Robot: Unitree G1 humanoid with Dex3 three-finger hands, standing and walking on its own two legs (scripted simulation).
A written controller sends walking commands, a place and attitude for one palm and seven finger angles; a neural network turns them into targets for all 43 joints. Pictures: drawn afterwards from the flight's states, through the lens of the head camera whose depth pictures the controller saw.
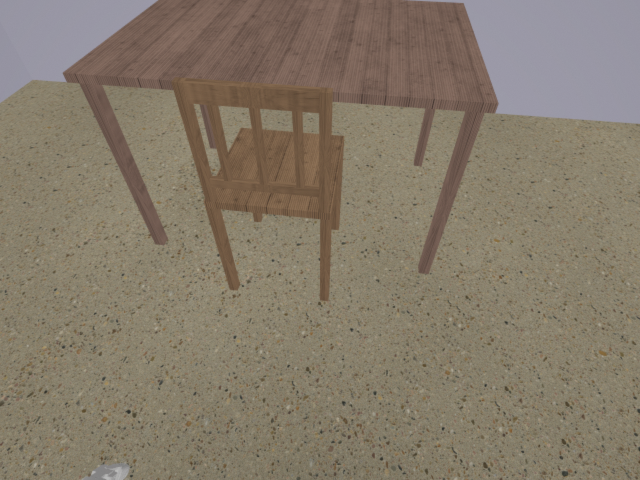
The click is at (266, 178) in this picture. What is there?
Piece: chair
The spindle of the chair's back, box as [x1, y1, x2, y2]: [249, 108, 268, 184]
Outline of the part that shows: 249,108 260,183 266,184 268,178 259,109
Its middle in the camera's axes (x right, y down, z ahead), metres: -0.16 -0.24 +1.00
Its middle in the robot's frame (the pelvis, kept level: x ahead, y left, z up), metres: +0.89 +0.21 -0.11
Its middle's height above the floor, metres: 0.66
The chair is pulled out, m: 0.00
